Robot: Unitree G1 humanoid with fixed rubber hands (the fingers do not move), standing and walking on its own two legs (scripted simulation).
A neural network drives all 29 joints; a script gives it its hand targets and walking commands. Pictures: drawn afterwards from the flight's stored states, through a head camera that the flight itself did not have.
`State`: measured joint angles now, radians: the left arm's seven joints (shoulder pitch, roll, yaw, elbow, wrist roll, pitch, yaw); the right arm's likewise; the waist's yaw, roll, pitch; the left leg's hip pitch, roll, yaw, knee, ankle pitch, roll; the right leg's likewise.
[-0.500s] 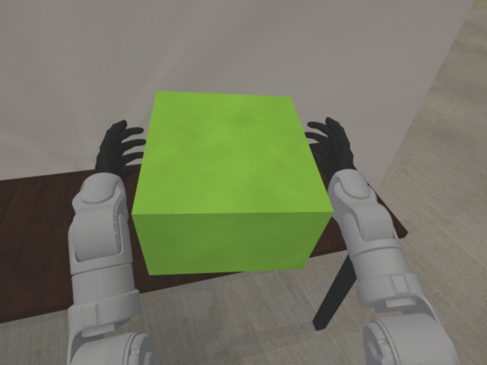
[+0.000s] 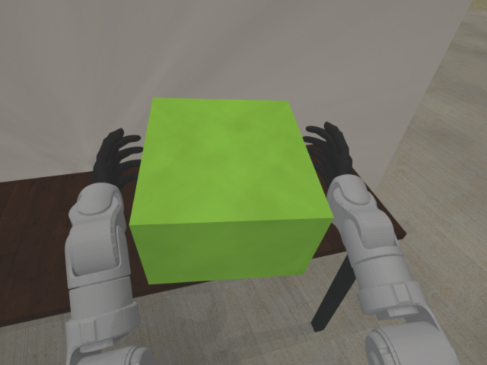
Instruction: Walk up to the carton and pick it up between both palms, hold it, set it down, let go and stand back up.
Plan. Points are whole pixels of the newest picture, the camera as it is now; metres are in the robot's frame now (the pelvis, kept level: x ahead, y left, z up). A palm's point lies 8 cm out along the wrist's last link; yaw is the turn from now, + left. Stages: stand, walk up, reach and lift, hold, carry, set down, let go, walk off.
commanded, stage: hold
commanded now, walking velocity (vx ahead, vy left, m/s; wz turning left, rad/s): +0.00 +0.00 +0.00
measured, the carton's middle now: (225, 183) +0.40 +0.01 +0.12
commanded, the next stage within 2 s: set down in 0.60 s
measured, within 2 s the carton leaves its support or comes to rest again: neither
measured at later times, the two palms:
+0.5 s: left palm (106, 177) +0.35 +0.18 +0.18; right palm (336, 165) +0.36 -0.17 +0.19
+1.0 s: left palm (110, 167) +0.38 +0.18 +0.18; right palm (328, 160) +0.38 -0.17 +0.17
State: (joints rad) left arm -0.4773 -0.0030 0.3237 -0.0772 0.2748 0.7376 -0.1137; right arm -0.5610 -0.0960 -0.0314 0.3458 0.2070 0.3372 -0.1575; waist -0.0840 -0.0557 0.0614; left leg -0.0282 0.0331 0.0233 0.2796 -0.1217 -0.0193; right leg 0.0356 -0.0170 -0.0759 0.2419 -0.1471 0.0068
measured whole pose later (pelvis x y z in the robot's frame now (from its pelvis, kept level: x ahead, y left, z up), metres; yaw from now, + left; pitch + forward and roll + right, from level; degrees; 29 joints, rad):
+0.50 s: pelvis +0.00 +0.00 +0.00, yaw +0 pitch -7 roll +0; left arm -0.51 0.01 0.34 -0.04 0.27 0.72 -0.12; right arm -0.59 -0.09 -0.03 0.39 0.20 0.31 -0.16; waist -0.08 -0.07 0.04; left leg -0.02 0.04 0.02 0.27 -0.12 -0.02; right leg 0.04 -0.01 -0.08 0.24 -0.15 0.00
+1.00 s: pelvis +0.02 -0.01 +0.00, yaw +0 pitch -8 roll +0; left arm -0.57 -0.02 0.37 0.16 0.34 0.49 -0.13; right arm -0.61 -0.05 -0.15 0.58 0.02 0.08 -0.08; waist -0.03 -0.07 0.05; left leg 0.02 0.03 0.03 0.25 -0.13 -0.02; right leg 0.07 -0.02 -0.07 0.24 -0.18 0.00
